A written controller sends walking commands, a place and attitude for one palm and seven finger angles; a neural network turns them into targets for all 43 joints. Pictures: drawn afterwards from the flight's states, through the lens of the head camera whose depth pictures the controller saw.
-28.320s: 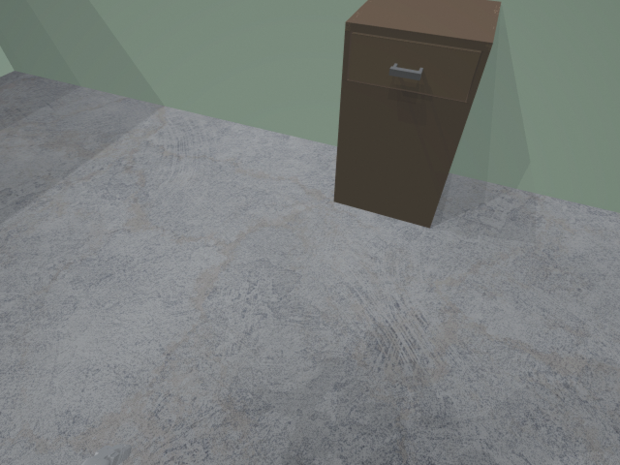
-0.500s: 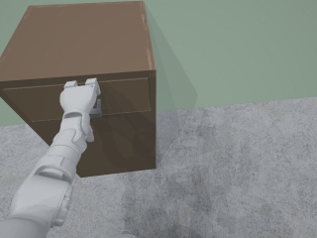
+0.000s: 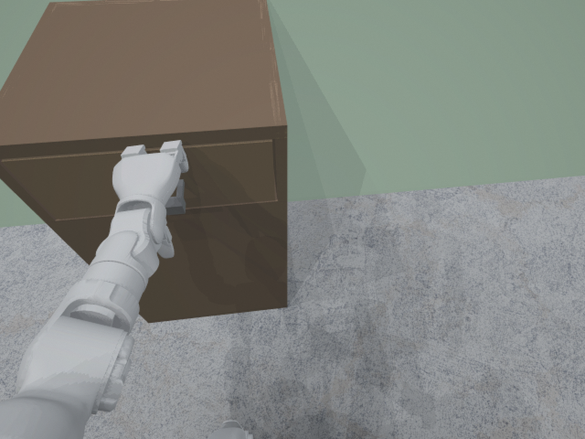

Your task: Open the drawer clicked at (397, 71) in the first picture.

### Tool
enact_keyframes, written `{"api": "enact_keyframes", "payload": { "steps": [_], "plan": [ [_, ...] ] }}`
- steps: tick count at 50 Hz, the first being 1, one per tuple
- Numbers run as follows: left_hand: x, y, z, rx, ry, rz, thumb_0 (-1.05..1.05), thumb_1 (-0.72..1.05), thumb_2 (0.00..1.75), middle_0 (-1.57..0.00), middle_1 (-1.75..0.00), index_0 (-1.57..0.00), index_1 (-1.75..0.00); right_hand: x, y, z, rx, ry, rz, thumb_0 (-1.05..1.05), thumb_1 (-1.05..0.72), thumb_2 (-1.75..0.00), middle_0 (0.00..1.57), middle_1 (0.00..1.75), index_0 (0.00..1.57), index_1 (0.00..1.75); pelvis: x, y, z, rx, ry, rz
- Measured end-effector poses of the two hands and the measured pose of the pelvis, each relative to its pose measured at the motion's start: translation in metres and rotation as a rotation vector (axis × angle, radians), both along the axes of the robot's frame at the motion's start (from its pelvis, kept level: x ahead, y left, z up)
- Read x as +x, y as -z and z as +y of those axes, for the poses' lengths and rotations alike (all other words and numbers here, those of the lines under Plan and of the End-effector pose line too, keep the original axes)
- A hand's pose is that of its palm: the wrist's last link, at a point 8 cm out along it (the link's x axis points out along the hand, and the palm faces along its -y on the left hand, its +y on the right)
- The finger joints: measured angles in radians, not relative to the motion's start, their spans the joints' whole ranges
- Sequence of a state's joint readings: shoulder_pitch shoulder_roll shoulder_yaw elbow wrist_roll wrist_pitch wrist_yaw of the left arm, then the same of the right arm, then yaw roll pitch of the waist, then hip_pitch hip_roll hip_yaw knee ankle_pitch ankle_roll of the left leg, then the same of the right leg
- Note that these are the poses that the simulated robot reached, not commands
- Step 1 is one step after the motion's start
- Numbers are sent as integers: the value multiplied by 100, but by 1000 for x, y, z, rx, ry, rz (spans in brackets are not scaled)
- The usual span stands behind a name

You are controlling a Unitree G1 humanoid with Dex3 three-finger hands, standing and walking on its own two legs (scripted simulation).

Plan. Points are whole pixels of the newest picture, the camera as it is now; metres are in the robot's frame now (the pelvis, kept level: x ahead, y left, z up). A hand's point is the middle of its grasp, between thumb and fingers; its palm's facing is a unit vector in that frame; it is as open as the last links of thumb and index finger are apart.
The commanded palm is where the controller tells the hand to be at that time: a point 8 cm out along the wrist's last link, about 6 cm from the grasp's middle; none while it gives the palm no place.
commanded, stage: lower the fingers behind the handle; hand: left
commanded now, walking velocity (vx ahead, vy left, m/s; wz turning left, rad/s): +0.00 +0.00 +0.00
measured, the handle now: (154, 197) +0.52 +0.22 -0.03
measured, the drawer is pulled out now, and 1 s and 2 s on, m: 0.00 0.00 0.00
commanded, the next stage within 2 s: close the thumb around the handle in 1.54 s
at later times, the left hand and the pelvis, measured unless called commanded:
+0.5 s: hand (166, 213) +0.46 +0.18 +0.00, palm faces -0.05 -0.07 -1.00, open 13.8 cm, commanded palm +0.44 +0.18 +0.04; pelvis -0.01 +0.01 -0.01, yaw -1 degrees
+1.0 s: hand (172, 219) +0.47 +0.18 -0.03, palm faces -0.05 -0.03 -1.00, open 13.7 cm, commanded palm +0.45 +0.18 +0.01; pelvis -0.03 +0.01 -0.03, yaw -1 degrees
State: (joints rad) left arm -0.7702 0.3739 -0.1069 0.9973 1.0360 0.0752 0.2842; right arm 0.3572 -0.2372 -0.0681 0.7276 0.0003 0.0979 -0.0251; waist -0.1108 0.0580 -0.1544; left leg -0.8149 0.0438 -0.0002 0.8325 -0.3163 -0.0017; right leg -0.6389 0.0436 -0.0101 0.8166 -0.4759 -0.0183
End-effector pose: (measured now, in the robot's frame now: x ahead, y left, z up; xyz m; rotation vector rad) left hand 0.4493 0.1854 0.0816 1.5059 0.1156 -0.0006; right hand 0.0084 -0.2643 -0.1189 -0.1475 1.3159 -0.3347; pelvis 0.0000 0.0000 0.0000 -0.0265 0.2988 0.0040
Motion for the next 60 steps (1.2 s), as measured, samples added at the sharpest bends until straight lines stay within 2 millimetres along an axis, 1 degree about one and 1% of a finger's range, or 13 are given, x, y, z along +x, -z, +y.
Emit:
{"api": "enact_keyframes", "payload": {
  "steps": [3,6,11,14,17,20,27,30,35,49,55,57,60],
  "plan": [
    [1,5,-6,-11,28,-11,0,-49,30,-32,-120,-32,-120,-3,1,0,-5,11,9,1,-91,-90,20,30,21,30,1,2,1,0,5,9],
    [1,11,-6,-19,30,-35,0,-49,30,-32,-120,-32,-120,-5,2,1,-5,19,11,1,-91,-90,20,30,21,30,1,4,3,-1,12,20],
    [-4,18,4,7,-12,-62,0,-49,30,-32,-120,-32,-120,-6,7,6,13,21,11,1,-91,-90,20,30,21,30,0,7,5,-3,17,32],
    [-7,23,12,37,-46,-47,0,-49,30,-32,-120,-32,-120,-5,9,10,25,16,11,1,-91,-90,20,30,21,30,-1,7,6,-5,13,32],
    [-9,27,15,42,-59,-23,0,-49,30,-32,-120,-32,-120,-3,10,13,29,6,10,1,-91,-90,20,30,21,30,-3,8,7,-8,6,31],
    [-8,28,12,20,-44,-11,0,-49,30,-32,-120,-32,-120,-2,9,15,23,-1,6,1,-91,-90,20,30,21,30,-5,8,8,-10,3,30],
    [-8,30,-4,-3,28,-40,0,-49,30,-32,-120,-32,-120,-4,12,15,5,-2,-12,1,-91,-90,20,30,21,30,-9,14,10,-14,10,44],
    [-10,36,-5,8,22,-52,0,-49,30,-32,-120,-32,-120,-7,15,15,6,0,-14,1,-91,-90,20,30,21,30,-11,17,11,-14,13,53],
    [-12,49,0,27,-16,-57,0,-49,30,-32,-120,-32,-120,-17,20,16,12,2,2,1,-91,-90,20,30,21,30,-17,22,10,-15,14,67],
    [-1,50,-6,41,-40,-34,0,-49,30,-32,-120,-33,-125,-45,23,16,1,24,49,1,-91,-90,20,30,21,30,-25,29,8,-23,14,86],
    [-3,69,-5,20,-22,15,0,-49,30,-32,-120,-32,-122,-52,27,15,-11,32,62,1,-91,-90,20,30,21,30,-26,34,9,-24,20,103],
    [-3,74,-4,9,-7,6,0,-49,30,-31,-120,-31,-122,-53,28,15,-15,32,66,1,-91,-90,20,30,21,30,-26,36,9,-24,23,110],
    [-3,76,-1,5,15,-34,0,-49,30,-31,-120,-31,-121,-53,32,15,-18,27,74,1,-91,-90,20,30,21,30,-26,41,10,-27,23,123]
  ]
}}
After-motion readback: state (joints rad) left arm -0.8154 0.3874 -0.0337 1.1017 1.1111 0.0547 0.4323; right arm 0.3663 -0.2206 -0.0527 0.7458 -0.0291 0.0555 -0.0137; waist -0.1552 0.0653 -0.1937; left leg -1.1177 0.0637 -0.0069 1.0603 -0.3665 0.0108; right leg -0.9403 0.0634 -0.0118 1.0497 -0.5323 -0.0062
